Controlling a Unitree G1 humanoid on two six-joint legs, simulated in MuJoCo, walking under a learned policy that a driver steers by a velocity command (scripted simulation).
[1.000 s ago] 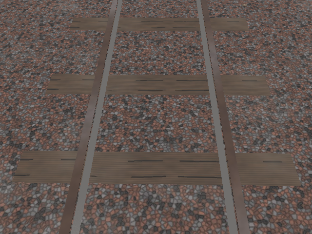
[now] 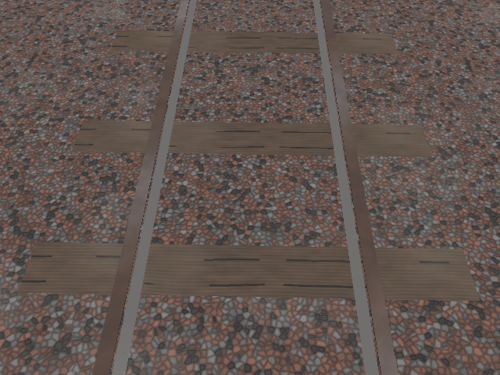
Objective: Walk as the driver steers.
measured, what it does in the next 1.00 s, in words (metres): stands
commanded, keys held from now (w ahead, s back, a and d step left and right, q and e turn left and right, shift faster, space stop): no key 1.00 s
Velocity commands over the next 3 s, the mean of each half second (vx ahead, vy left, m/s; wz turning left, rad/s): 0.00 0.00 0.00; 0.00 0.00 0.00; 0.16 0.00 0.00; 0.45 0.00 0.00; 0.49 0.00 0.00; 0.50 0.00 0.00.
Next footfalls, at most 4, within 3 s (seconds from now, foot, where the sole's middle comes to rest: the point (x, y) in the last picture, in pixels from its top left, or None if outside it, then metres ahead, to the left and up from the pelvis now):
1.48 right None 0.13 -0.15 -0.78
1.98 left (234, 371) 0.52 0.07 -0.78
2.54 right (317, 269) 0.83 -0.17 -0.78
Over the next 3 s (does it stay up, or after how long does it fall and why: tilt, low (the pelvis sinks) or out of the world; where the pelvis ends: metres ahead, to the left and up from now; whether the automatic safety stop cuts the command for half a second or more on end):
stays up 0.89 -0.08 0.00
